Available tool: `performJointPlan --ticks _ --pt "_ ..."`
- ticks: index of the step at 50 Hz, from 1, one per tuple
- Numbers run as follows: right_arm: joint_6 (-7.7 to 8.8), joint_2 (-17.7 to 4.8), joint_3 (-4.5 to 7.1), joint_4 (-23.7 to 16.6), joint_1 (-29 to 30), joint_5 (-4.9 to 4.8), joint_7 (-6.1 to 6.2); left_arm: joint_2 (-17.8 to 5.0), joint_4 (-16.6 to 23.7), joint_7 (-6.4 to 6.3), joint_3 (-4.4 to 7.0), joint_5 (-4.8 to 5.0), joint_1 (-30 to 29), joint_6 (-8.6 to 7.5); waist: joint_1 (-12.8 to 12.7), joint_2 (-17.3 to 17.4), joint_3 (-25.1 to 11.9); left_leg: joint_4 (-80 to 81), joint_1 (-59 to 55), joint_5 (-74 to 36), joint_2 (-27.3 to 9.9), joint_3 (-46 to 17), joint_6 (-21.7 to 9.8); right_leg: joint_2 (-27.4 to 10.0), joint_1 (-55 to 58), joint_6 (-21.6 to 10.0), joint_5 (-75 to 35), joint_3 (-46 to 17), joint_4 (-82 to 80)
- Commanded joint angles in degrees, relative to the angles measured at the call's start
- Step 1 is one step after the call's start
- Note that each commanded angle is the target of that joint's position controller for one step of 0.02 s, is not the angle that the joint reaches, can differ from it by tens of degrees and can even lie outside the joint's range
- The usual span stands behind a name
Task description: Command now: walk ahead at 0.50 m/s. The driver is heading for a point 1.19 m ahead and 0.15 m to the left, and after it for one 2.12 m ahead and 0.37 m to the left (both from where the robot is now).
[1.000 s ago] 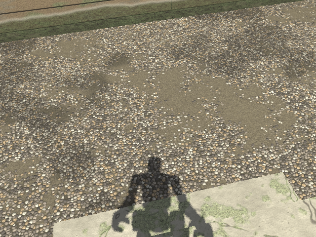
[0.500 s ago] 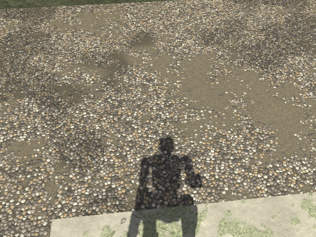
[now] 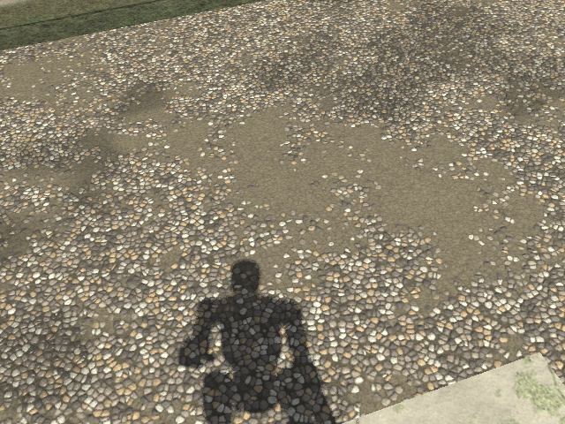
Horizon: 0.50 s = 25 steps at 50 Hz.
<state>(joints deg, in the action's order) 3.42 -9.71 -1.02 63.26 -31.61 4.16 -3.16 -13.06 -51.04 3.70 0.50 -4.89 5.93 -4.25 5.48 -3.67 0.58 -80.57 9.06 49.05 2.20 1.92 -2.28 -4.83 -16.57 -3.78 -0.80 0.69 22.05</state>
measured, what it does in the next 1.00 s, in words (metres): goes down: left foot 0.17 m lower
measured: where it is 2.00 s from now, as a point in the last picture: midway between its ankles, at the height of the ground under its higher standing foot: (259, 293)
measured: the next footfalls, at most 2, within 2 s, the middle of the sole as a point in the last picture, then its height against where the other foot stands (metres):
left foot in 0.54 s outside the picture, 0.17 m lower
right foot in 1.08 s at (313, 380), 0.17 m lower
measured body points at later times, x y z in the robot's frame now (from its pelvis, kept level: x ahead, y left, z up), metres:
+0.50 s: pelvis +0.27 +0.02 -0.12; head +0.27 +0.02 +0.33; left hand +0.09 +0.18 -0.27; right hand +0.45 -0.18 -0.24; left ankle +0.40 +0.13 -0.86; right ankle +0.08 -0.09 -0.75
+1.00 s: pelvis +0.57 +0.03 -0.28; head +0.57 +0.03 +0.17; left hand +0.80 +0.22 -0.38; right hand +0.40 -0.13 -0.43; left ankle +0.38 +0.13 -0.92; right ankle +0.77 -0.11 -0.99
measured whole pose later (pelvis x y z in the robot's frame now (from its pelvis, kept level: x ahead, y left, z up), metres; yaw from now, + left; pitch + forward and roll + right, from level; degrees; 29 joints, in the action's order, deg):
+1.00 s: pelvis +0.57 +0.03 -0.28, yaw +1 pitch +1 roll +4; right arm 6.5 -6.2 -3.5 63.5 -36.7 2.6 -0.7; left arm -12.7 -47.9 4.8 -2.7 -3.3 0.3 -3.2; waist 8.9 -3.7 -1.6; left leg -56.2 7.0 49.9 5.1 4.3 -2.1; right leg -6.7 -33.4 -1.3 -21.1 -2.7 28.5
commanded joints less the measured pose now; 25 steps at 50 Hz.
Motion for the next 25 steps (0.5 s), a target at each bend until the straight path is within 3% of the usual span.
performJointPlan --ticks 1,2,3,4,5,6,7,8,9,10,11,12,13,14,15,16,17,18,19,20,21,22,23,24,25 --pt "-0.82 -7.51 3.02 -3.76 -6.10 -6.51 5.85 -14.21 -9.36 -0.97 5.08 6.52 34.98 1.23 -11.07 -5.43 -18.31 -37.27 42.60 2.78 -0.34 -3.55 -1.89 -18.96 49.94 -7.63 -50.19 -15.97 20.93" --pt "-0.75 -6.58 2.53 -6.62 0.27 -6.16 6.50 -13.70 -7.85 -2.09 5.23 6.91 31.41 1.55 -11.76 -9.16 -13.54 -32.35 52.28 -5.54 -1.76 -1.66 -1.82 -21.16 42.97 -12.86 -12.57 -23.26 9.01" --pt "-1.68 -7.56 2.81 -8.05 9.22 -3.28 6.29 -7.28 -5.88 -2.72 3.86 6.94 23.31 2.21 -11.08 -3.56 -3.32 -26.99 49.17 -12.87 -4.13 -1.80 -2.70 -14.09 25.95 -10.88 9.64 -20.76 -0.03" --pt "0.79 -3.15 0.43 -10.24 7.68 -0.07 2.89 -7.71 -6.60 1.78 1.99 -3.41 24.10 0.73 -9.56 -3.52 3.84 -29.36 49.83 -26.30 -6.97 -8.89 -3.33 -18.38 11.04 -15.61 20.06 -28.80 -1.63" --pt "1.99 -1.41 0.29 -8.85 6.68 1.37 2.35 -0.70 -5.79 1.91 0.14 -3.79 19.50 -0.76 -5.13 4.82 9.00 -6.10 45.32 -42.47 -11.84 -12.73 -4.69 -16.39 -1.73 -14.93 18.87 -24.71 -3.79" --pt "1.93 -0.09 0.05 -8.65 7.95 2.43 1.90 0.35 -5.38 1.34 -0.30 -2.85 16.03 -2.17 -3.75 1.96 8.71 1.10 38.88 -44.22 -11.71 -10.98 -6.10 -11.49 -8.62 -12.95 19.24 -18.66 -4.79" --pt "1.89 -2.50 0.75 -6.52 5.99 2.34 0.84 3.28 -5.99 0.10 -1.12 -0.32 16.80 -3.29 -4.24 2.75 6.90 12.02 36.59 -52.35 -10.71 -9.28 -5.56 -10.39 -11.73 -13.42 20.33 -16.06 -5.61" --pt "1.74 -4.90 1.51 -6.19 7.64 2.55 0.54 2.15 -7.28 -0.48 -1.37 -0.08 20.89 -4.08 -5.70 -0.14 4.48 13.94 37.12 -53.58 -10.31 -7.73 -4.54 -9.05 -9.49 -14.61 20.02 -15.22 -4.00" --pt "1.57 -4.19 1.11 -7.18 10.42 2.74 0.48 0.71 -7.60 -0.77 -1.30 -0.90 20.27 -4.07 -5.05 -1.56 1.56 14.94 35.12 -54.70 -10.31 -7.57 -3.40 -7.44 -10.48 -14.53 15.61 -14.59 -2.49" --pt "1.63 -2.53 0.27 -7.06 7.99 3.20 -0.34 -0.65 -7.72 -1.49 -0.90 -2.00 19.77 -3.97 -3.70 0.18 0.00 13.45 33.06 -57.42 -9.11 -6.47 -2.35 -5.97 -12.40 -13.90 11.01 -12.71 2.66" --pt "-1.14 -5.10 2.27 -9.93 10.50 -2.04 1.81 -9.09 -7.23 -3.20 2.34 7.18 19.21 -2.37 0.06 -2.44 -2.04 19.86 27.98 -58.88 -7.18 -3.70 -0.35 -6.91 -8.60 -11.50 -5.86 -12.04 3.59" --pt "-1.62 -6.45 2.79 -10.86 15.02 -3.06 2.30 -5.65 -9.53 -3.80 1.82 8.04 23.09 -2.03 -2.44 -0.27 -1.12 22.03 31.93 -64.37 -8.45 -7.06 -0.17 -7.21 -4.84 -10.91 -2.62 -12.92 7.23" --pt "-1.75 -6.13 3.12 -11.62 17.68 -2.98 2.38 -3.97 -9.76 -4.45 1.51 7.74 25.23 -1.76 -3.68 1.25 0.19 25.20 34.45 -66.19 -7.91 -7.26 -0.07 -6.98 -2.89 -10.48 3.65 -13.37 8.44" --pt "-1.92 -5.44 2.90 -12.05 19.77 -2.30 2.02 -1.92 -9.57 -4.97 1.17 7.33 23.34 -1.36 -3.48 2.70 1.99 33.09 30.03 -75.07 -7.77 -5.44 0.03 -4.25 -7.45 -8.37 15.76 -9.94 10.24" --pt "0.13 -2.28 -0.14 -10.29 18.68 5.10 -0.38 5.72 -11.78 -3.47 -2.46 -4.51 30.37 -3.15 -10.29 5.00 5.69 38.73 38.34 -81.80 -10.45 -7.83 0.18 -5.95 -3.16 -11.03 21.16 -9.46 12.54" --pt "0.39 -1.69 0.30 -11.12 21.54 4.27 -1.06 6.43 -14.30 -3.13 -2.56 -4.13 37.18 -3.09 -11.75 3.16 7.52 42.15 40.76 -80.27 -10.15 -6.68 0.36 -7.19 0.00 -12.77 22.97 -12.06 13.27" --pt "0.49 -1.91 -0.08 -12.96 25.44 3.13 -1.34 6.24 -15.70 -2.90 -3.11 -2.79 40.29 -2.87 -12.91 2.55 7.58 44.21 39.67 -77.92 -9.99 -6.05 0.47 -7.20 -0.40 -13.41 24.63 -13.93 14.20" --pt "0.51 -1.71 -0.31 -14.57 28.78 2.23 -1.43 5.51 -15.09 -2.43 -3.27 -2.07 39.25 -2.64 -13.23 2.60 6.71 46.34 32.24 -75.27 -8.54 -3.80 0.45 -5.25 -5.24 -12.61 25.72 -12.58 14.58" --pt "0.49 -2.38 -0.43 -16.56 30.82 1.96 -1.19 3.74 -14.42 -2.00 -3.37 -2.37 36.09 -2.86 -11.38 2.01 7.18 44.56 22.25 -73.12 -7.42 -2.63 0.10 -4.54 -12.94 -11.76 25.03 -11.91 13.50" --pt "-0.06 -4.02 -0.30 -17.29 30.50 1.96 -1.08 1.69 -12.89 -1.87 -3.06 -2.17 31.95 -3.04 -9.92 0.81 7.69 44.05 19.47 -69.38 -7.05 -2.84 0.10 -5.11 -14.06 -11.33 25.50 -13.09 14.17" --pt "-0.69 -6.55 1.81 -16.64 33.76 -5.09 -0.37 -7.25 -9.29 -4.29 1.12 6.35 25.26 -1.07 -11.72 1.56 7.82 46.90 19.16 -70.25 -4.46 -0.75 0.97 -4.26 -10.11 -8.51 17.15 -10.79 17.06" --pt "-0.64 -5.52 1.26 -17.20 35.50 -5.66 -0.04 -6.47 -9.63 -5.25 0.73 5.94 27.57 -0.09 -14.00 1.84 9.01 50.24 18.63 -67.02 -4.97 -1.27 1.25 -3.68 -7.18 -7.81 13.80 -10.73 19.12" --pt "-0.25 -5.16 -0.29 -17.79 33.71 2.95 -0.78 1.92 -13.09 -3.84 -2.59 -1.80 33.39 -1.35 -12.26 1.18 8.65 57.01 21.23 -59.91 -9.91 -6.83 -0.73 -7.61 -0.10 -8.07 19.52 -17.02 21.60" --pt "-0.16 -6.11 0.65 -16.62 31.07 3.21 -0.61 1.12 -13.74 -3.61 -1.76 -1.56 35.09 -1.03 -12.48 -0.41 9.09 59.70 19.95 -59.14 -9.61 -5.15 -1.81 -7.53 4.05 -8.18 15.86 -16.95 24.29" --pt "0.35 -7.54 1.23 -13.82 27.59 2.08 -0.56 -0.35 -13.58 -3.05 -1.38 -0.98 34.08 -0.34 -11.79 2.60 7.40 63.82 13.82 -60.32 -8.73 -3.08 -1.54 -5.72 4.60 -7.65 13.18 -15.23 29.29"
